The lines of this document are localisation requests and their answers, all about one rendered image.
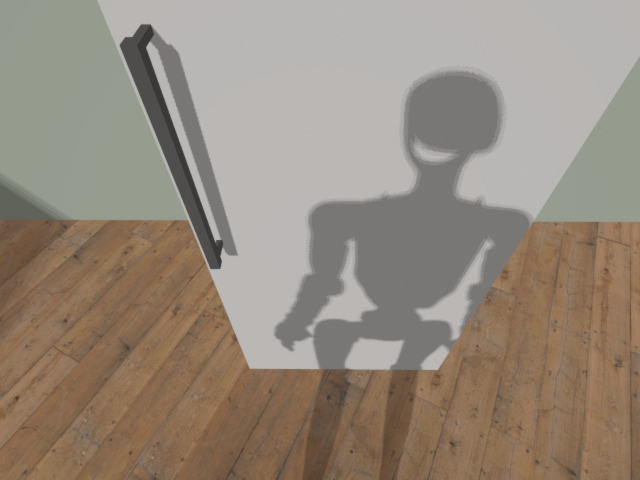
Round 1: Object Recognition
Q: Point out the handle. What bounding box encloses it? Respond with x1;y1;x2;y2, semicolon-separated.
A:
120;24;223;269

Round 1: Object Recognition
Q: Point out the fridge door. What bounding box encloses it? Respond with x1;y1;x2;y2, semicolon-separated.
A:
97;0;640;370

